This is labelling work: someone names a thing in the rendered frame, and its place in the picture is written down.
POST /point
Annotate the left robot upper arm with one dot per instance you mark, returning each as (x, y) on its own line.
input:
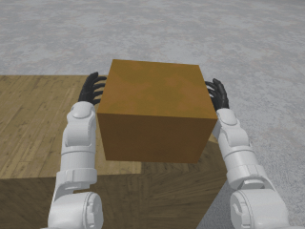
(76, 211)

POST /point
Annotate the carton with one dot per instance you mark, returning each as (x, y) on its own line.
(155, 112)

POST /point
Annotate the right robot upper arm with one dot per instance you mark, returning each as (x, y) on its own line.
(259, 209)

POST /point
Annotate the right robot hand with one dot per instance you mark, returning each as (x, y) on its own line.
(219, 96)

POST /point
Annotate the pedestal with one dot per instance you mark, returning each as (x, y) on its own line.
(134, 194)

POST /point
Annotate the left robot hand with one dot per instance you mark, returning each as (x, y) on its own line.
(88, 93)

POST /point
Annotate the left robot forearm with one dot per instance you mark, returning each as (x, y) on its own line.
(77, 168)

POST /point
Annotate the right robot forearm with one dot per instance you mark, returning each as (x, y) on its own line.
(244, 171)

